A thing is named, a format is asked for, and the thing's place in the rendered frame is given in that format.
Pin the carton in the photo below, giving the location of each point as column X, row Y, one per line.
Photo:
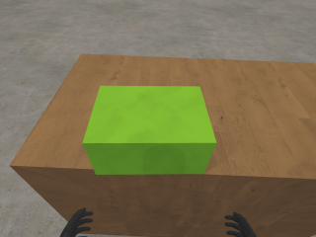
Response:
column 149, row 130

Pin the robot right hand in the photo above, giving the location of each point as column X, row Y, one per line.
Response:
column 243, row 226

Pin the robot left hand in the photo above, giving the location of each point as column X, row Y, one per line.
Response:
column 71, row 229

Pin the pedestal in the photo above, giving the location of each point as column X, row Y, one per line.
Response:
column 263, row 166

